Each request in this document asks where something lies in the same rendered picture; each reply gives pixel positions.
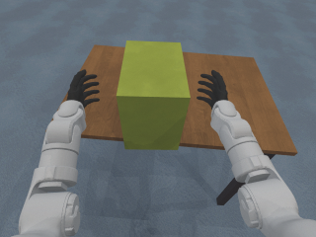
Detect left robot hand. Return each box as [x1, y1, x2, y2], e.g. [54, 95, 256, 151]
[66, 69, 100, 109]

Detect table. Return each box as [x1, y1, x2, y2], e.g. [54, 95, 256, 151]
[45, 44, 298, 205]

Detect robot left forearm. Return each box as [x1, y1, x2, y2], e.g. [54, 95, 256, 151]
[19, 100, 87, 234]

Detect robot right forearm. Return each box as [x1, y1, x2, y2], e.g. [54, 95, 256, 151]
[210, 100, 299, 214]

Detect carton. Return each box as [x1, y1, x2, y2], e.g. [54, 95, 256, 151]
[117, 40, 191, 150]

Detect right robot upper arm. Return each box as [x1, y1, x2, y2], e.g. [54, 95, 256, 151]
[237, 178, 316, 237]

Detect left robot upper arm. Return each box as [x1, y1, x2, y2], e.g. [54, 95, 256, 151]
[11, 192, 80, 237]

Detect right robot hand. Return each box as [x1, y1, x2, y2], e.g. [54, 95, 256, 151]
[197, 70, 228, 109]

